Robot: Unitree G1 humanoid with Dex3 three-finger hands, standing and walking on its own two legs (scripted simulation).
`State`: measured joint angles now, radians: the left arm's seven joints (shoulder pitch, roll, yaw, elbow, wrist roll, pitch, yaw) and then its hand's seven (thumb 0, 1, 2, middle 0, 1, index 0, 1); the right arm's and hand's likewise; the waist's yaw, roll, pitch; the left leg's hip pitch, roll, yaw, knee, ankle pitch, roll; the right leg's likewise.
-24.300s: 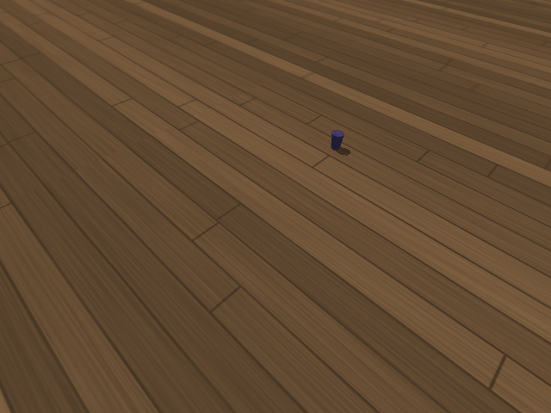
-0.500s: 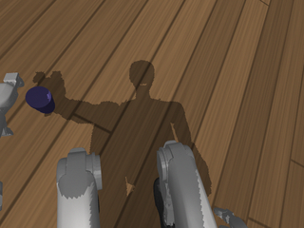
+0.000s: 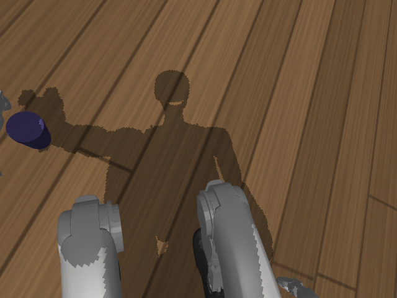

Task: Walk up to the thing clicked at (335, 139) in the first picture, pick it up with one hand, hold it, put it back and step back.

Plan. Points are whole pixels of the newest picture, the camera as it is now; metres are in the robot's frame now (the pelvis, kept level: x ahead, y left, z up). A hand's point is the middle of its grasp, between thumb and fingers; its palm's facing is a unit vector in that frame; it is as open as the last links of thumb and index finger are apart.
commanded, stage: rise first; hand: left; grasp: from above
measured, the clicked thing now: (33, 133) +0.49 +0.32 -0.28
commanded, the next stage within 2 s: approach in 1.30 s
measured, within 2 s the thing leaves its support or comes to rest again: neither
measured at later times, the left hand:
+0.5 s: hand out of the picture +0.44 +0.35 -0.18, palm faces -0.44 -0.11 -0.89, open 14.1 cm
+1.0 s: hand out of the picture +0.45 +0.37 -0.17, palm faces -0.43 -0.09 -0.90, open 14.1 cm
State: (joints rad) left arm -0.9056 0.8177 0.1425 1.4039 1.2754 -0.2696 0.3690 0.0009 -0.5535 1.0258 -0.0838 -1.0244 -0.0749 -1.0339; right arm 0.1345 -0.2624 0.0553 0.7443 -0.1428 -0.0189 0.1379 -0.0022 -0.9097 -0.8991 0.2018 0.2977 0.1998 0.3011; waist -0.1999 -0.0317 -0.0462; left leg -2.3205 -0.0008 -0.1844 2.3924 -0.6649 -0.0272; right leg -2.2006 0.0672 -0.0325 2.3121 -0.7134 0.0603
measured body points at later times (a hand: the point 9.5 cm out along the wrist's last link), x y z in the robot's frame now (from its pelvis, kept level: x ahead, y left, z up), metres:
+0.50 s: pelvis +0.00 +0.00 -0.01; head +0.24 +0.09 +0.36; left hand +0.46 +0.36 -0.13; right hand +0.07 -0.27 -0.11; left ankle +0.08 +0.13 -0.30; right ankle +0.10 -0.14 -0.30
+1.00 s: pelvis +0.00 +0.01 -0.01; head +0.24 +0.11 +0.36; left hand +0.47 +0.37 -0.12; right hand +0.06 -0.26 -0.10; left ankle +0.08 +0.13 -0.30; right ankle +0.10 -0.14 -0.30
